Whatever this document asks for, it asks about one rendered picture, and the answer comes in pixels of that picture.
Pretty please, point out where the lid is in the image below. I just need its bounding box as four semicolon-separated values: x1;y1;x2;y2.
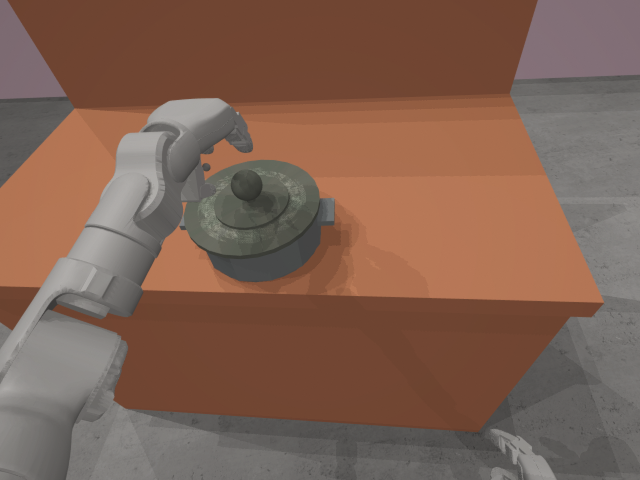
184;160;320;259

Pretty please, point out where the pot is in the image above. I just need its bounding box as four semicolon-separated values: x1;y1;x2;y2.
179;198;335;282

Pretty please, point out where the knob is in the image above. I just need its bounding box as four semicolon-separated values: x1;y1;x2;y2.
231;169;262;201

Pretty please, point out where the table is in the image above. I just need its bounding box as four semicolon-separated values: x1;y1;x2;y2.
0;0;604;432

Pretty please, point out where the robot left forearm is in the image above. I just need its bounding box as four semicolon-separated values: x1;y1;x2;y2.
0;118;200;383

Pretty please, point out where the robot right hand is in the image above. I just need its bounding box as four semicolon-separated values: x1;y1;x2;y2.
489;429;557;480

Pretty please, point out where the robot left hand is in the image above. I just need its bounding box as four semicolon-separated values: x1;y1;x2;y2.
147;98;253;202

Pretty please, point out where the robot left upper arm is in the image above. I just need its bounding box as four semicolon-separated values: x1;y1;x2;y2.
0;309;128;480

